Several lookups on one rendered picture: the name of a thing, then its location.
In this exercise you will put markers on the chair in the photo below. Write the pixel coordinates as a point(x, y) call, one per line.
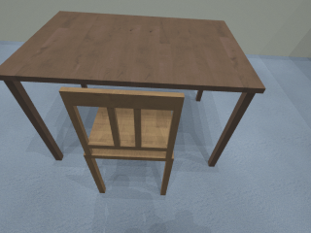
point(129, 125)

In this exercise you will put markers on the table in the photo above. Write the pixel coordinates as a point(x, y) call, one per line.
point(133, 51)

